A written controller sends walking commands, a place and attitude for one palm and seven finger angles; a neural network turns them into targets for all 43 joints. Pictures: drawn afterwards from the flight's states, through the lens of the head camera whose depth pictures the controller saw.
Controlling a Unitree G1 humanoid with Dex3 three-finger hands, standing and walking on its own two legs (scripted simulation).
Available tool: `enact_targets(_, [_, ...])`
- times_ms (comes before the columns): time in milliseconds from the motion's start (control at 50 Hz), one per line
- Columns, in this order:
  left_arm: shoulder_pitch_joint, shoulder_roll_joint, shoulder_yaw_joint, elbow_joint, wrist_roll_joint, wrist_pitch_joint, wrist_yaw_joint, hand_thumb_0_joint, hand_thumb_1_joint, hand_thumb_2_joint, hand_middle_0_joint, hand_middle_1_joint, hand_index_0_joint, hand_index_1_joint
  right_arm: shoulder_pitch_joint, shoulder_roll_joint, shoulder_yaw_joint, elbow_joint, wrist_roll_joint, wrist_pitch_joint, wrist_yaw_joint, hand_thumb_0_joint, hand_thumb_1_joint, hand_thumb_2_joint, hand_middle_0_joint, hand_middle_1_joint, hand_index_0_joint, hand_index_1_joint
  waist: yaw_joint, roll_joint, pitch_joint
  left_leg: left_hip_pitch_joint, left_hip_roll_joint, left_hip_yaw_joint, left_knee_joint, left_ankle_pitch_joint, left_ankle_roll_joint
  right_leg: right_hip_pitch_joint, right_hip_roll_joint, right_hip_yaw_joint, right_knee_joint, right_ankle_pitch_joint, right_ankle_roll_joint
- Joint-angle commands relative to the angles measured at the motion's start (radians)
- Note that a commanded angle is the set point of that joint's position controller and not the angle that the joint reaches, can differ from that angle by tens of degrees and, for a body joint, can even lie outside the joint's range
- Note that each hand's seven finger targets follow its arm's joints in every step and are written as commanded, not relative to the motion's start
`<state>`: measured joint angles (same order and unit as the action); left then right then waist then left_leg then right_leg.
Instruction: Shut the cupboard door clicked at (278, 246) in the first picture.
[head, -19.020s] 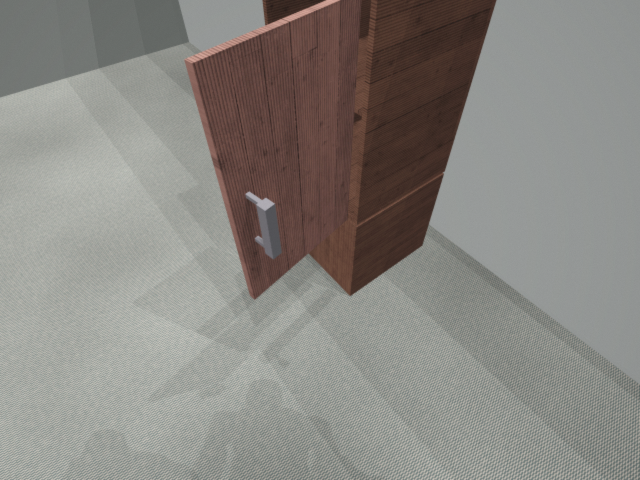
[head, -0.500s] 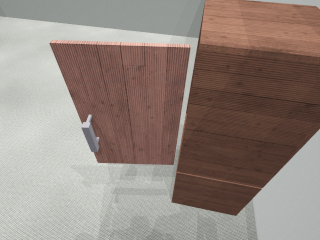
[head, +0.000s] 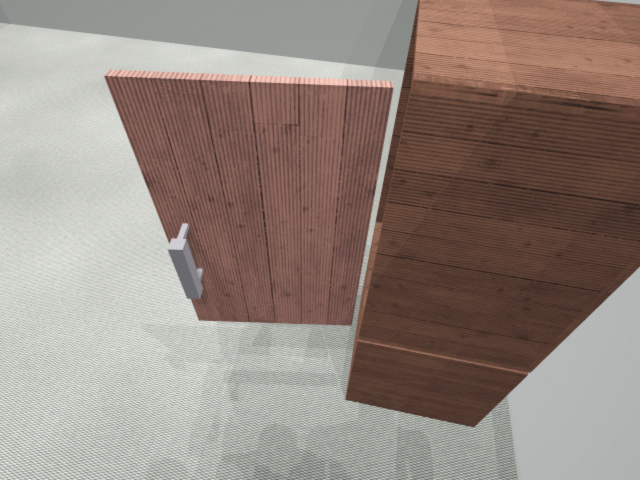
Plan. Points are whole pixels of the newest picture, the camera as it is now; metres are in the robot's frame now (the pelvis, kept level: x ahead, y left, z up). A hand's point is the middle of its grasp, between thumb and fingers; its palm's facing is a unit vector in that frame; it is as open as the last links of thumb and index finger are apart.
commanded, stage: raise the hand and make a fist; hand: left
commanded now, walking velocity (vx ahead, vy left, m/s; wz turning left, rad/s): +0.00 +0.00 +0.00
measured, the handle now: (189, 261) +0.49 +0.26 -0.08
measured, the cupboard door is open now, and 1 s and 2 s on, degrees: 100 100 100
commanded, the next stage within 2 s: bring the fist close to the handle in 1.84 s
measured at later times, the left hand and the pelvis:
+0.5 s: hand out of the picture +0.13 +0.16 -0.07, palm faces +0.13 -0.99 -0.06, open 5.4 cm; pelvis -0.03 -0.04 -0.12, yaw +5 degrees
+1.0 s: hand (193, 458) +0.17 +0.17 -0.08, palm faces +0.01 -1.00 -0.02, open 3.3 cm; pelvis -0.03 -0.02 -0.12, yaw +3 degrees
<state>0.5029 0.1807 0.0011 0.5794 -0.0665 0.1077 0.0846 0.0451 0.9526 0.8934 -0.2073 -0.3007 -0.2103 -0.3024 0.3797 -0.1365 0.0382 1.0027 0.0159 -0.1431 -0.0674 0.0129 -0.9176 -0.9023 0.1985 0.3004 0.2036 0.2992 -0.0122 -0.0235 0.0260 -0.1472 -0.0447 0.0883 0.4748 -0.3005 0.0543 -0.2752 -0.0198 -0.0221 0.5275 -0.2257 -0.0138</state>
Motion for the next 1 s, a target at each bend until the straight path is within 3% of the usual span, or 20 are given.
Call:
enact_targets(0, [-0.202, -0.111, -0.154, -0.644, -0.099, -0.181, 0.036, 0.000, 0.900, 0.900, -0.273, -0.380, -0.273, -0.380, -0.114, -0.227, -0.052, -0.278, 0.033, -0.260, 0.005, 0.000, -0.900, -0.900, 0.200, 0.300, 0.200, 0.300, -0.068, 0.110, 0.065, -0.199, 0.078, -0.185, -0.034, 0.065, -0.080, -0.149, 0.017, -0.067, 0.058, -0.069, -0.011])
enact_targets(20, [-0.216, -0.066, -0.109, -0.600, -0.086, -0.234, 0.033, 0.000, 0.900, 0.900, -0.292, -0.400, -0.292, -0.400, -0.121, -0.247, -0.066, -0.314, 0.016, -0.272, 0.013, 0.000, -0.900, -0.900, 0.200, 0.300, 0.200, 0.300, -0.081, 0.003, 0.089, -0.289, 0.063, -0.209, 0.014, -0.054, -0.072, -0.198, 0.008, -0.070, 0.041, -0.105, -0.008])
enact_targets(40, [-0.193, -0.068, -0.086, -0.511, -0.075, -0.293, 0.017, 0.000, 0.900, 0.900, -0.310, -0.420, -0.310, -0.420, -0.125, -0.249, -0.077, -0.342, 0.002, -0.275, 0.024, 0.000, -0.900, -0.900, 0.200, 0.300, 0.200, 0.300, -0.091, -0.168, 0.101, -0.370, 0.051, -0.212, 0.075, -0.137, -0.065, -0.285, 0.008, -0.079, 0.063, -0.192, -0.006])
enact_targets(100, [0.041, -0.098, -0.009, -0.369, -0.122, -0.531, -0.121, 0.000, 0.900, 0.900, -0.365, -0.480, -0.365, -0.480, -0.162, -0.229, -0.115, -0.457, -0.013, -0.290, 0.066, 0.000, -0.900, -0.900, 0.200, 0.300, 0.200, 0.300, 0.020, -0.322, -0.052, -0.543, 0.014, -0.135, 0.289, -0.135, -0.071, -0.386, -0.001, -0.059, 0.204, -0.357, -0.017])
enact_targets(140, [0.132, -0.030, 0.083, -0.393, -0.170, -0.710, -0.250, 0.000, 0.900, 0.900, -0.402, -0.520, -0.402, -0.520, -0.201, -0.233, -0.129, -0.524, -0.024, -0.263, 0.098, 0.000, -0.900, -0.900, 0.200, 0.300, 0.200, 0.300, 0.071, -0.229, -0.145, -0.663, -0.008, -0.096, 0.406, -0.122, -0.088, -0.382, -0.015, -0.012, 0.304, -0.338, -0.036])
enact_targets(180, [0.148, 0.091, 0.194, -0.399, -0.159, -0.833, -0.339, 0.000, 0.900, 0.900, -0.438, -0.560, -0.438, -0.560, -0.228, -0.238, -0.147, -0.583, -0.024, -0.220, 0.118, 0.000, -0.900, -0.900, 0.200, 0.300, 0.200, 0.300, 0.104, -0.029, -0.208, -0.746, -0.016, -0.077, 0.497, -0.084, -0.086, -0.397, -0.018, 0.026, 0.431, -0.241, -0.057])
enact_targets(240, [0.116, 0.111, 0.179, -0.574, -0.156, -0.763, -0.353, 0.000, 0.900, 0.900, -0.493, -0.620, -0.493, -0.620, -0.283, -0.232, -0.142, -0.690, -0.007, -0.165, 0.113, 0.000, -0.900, -0.900, 0.200, 0.300, 0.200, 0.300, 0.127, 0.124, -0.313, -0.763, -0.017, -0.066, 0.514, -0.070, -0.070, -0.428, 0.001, 0.031, 0.518, -0.184, -0.055])
enact_targets(260, [0.070, 0.134, 0.192, -0.665, -0.172, -0.733, -0.344, 0.000, 0.900, 0.900, -0.512, -0.640, -0.512, -0.640, -0.279, -0.225, -0.140, -0.710, -0.003, -0.148, 0.105, 0.000, -0.900, -0.900, 0.200, 0.300, 0.200, 0.300, 0.117, 0.114, -0.341, -0.789, -0.021, -0.058, 0.541, -0.099, -0.055, -0.411, -0.006, 0.074, 0.494, -0.222, -0.049])
enact_targets(300, [0.003, 0.128, 0.183, -0.805, -0.188, -0.703, -0.312, 0.000, 0.900, 0.900, -0.548, -0.680, -0.548, -0.680, -0.260, -0.220, -0.133, -0.734, 0.001, -0.131, 0.083, 0.000, -0.900, -0.900, 0.200, 0.300, 0.200, 0.300, 0.077, 0.121, -0.367, -0.797, -0.003, -0.088, 0.575, -0.109, -0.040, -0.448, 0.003, 0.088, 0.487, -0.255, -0.041])
enact_targets(340, [-0.081, 0.125, 0.162, -0.959, -0.200, -0.736, -0.285, 0.000, 0.900, 0.900, -0.585, -0.720, -0.585, -0.720, -0.231, -0.216, -0.125, -0.728, -0.004, -0.129, 0.066, 0.000, -0.900, -0.900, 0.200, 0.300, 0.200, 0.300, 0.028, 0.140, -0.390, -0.781, 0.013, -0.113, 0.616, -0.115, -0.032, -0.504, 0.010, 0.080, 0.488, -0.269, -0.033])
enact_targets(360, [-0.156, 0.131, 0.142, -1.023, -0.206, -0.759, -0.286, 0.000, 0.900, 0.900, -0.603, -0.740, -0.603, -0.740, -0.220, -0.218, -0.118, -0.720, -0.008, -0.133, 0.053, 0.000, -0.900, -0.900, 0.200, 0.300, 0.200, 0.300, -0.013, 0.087, -0.399, -0.789, 0.018, -0.123, 0.658, -0.106, -0.024, -0.526, 0.018, 0.092, 0.494, -0.254, -0.026])
enact_targets(440, [-0.179, 0.103, 0.081, -0.925, -0.209, -0.779, -0.362, 0.000, 0.900, 0.900, -0.677, -0.820, -0.677, -0.820, -0.193, -0.234, -0.106, -0.648, -0.011, -0.157, 0.028, 0.000, -0.900, -0.900, 0.200, 0.300, 0.200, 0.300, -0.067, 0.049, -0.399, -0.853, 0.036, -0.138, 0.756, -0.096, -0.019, -0.580, 0.017, 0.090, 0.521, -0.212, -0.012])
enact_targets(460, [-0.177, 0.102, 0.074, -0.881, -0.216, -0.756, -0.393, 0.000, 0.900, 0.900, -0.695, -0.840, -0.695, -0.840, -0.194, -0.238, -0.099, -0.639, -0.007, -0.158, 0.021, 0.000, -0.900, -0.900, 0.200, 0.300, 0.200, 0.300, -0.068, 0.056, -0.384, -0.861, 0.036, -0.141, 0.757, -0.100, -0.015, -0.583, 0.020, 0.085, 0.523, -0.228, -0.016])
enact_targets(520, [-0.074, 0.151, 0.146, -0.808, -0.237, -0.634, -0.450, 0.000, 0.900, 0.900, -0.750, -0.900, -0.750, -0.900, -0.198, -0.231, -0.102, -0.646, 0.014, -0.146, 0.014, 0.000, -0.900, -0.900, 0.200, 0.300, 0.200, 0.300, -0.016, 0.011, -0.450, -0.906, 0.033, -0.126, 0.747, -0.099, -0.018, -0.482, 0.002, 0.113, 0.492, -0.252, -0.005])
enact_targets(560, [-0.020, 0.191, 0.215, -0.791, -0.245, -0.550, -0.453, 0.000, 0.900, 0.900, -0.787, -0.940, -0.787, -0.940, -0.221, -0.219, -0.102, -0.659, 0.025, -0.125, 0.012, 0.000, -0.900, -0.900, 0.200, 0.300, 0.200, 0.300, 0.029, 0.015, -0.489, -0.907, 0.032, -0.120, 0.725, -0.064, -0.019, -0.412, -0.002, 0.119, 0.492, -0.220, -0.005])
enact_targets(600, [-0.018, 0.188, 0.251, -0.842, -0.259, -0.507, -0.431, 0.000, 0.900, 0.900, -0.823, -0.980, -0.823, -0.980, -0.227, -0.200, -0.101, -0.676, 0.026, -0.112, 0.015, 0.000, -0.900, -0.900, 0.200, 0.300, 0.200, 0.300, 0.047, 0.000, -0.529, -0.902, 0.027, -0.119, 0.708, -0.039, -0.026, -0.352, -0.016, 0.124, 0.492, -0.161, 0.007])
enact_targets(660, [-0.014, 0.184, 0.285, -0.865, -0.265, -0.518, -0.370, 0.000, 0.900, 0.900, -0.878, -1.040, -0.878, -1.040, -0.243, -0.180, -0.097, -0.675, 0.017, -0.105, 0.015, 0.000, -0.900, -0.900, 0.200, 0.300, 0.200, 0.300, 0.060, -0.007, -0.507, -0.910, 0.029, -0.125, 0.695, -0.031, -0.032, -0.349, -0.016, 0.113, 0.503, -0.127, 0.009])
enact_targets(740, [-0.023, 0.135, 0.228, -0.820, -0.248, -0.595, -0.346, 0.000, 0.900, 0.900, -0.952, -1.120, -0.952, -1.120, -0.219, -0.191, -0.099, -0.659, 0.009, -0.111, 0.018, 0.000, -0.900, -0.900, 0.200, 0.300, 0.200, 0.300, 0.023, -0.032, -0.428, -0.926, 0.030, -0.127, 0.687, -0.080, -0.035, -0.430, -0.015, 0.096, 0.500, -0.204, 0.006])
enact_targets(820, [-0.044, 0.138, 0.190, -0.793, -0.247, -0.645, -0.375, 0.000, 0.900, 0.900, -1.025, -1.200, -1.025, -1.200, -0.207, -0.214, -0.100, -0.664, 0.009, -0.121, 0.013, 0.000, -0.900, -0.900, 0.200, 0.300, 0.200, 0.300, 0.007, 0.001, -0.387, -0.927, 0.026, -0.125, 0.679, -0.137, -0.029, -0.499, -0.012, 0.090, 0.487, -0.334, -0.007])
enact_targets(980, [-0.053, 0.175, 0.220, -0.858, -0.248, -0.663, -0.352, 0.000, 0.900, 0.900, -1.172, -1.360, -1.172, -1.360, -0.190, -0.232, -0.102, -0.682, 0.004, -0.109, 0.009, 0.000, -0.900, -0.900, 0.200, 0.300, 0.200, 0.300, 0.026, 0.078, -0.443, -0.832, 0.028, -0.142, 0.628, -0.095, -0.031, -0.533, 0.015, 0.013, 0.548, -0.254, -0.024])
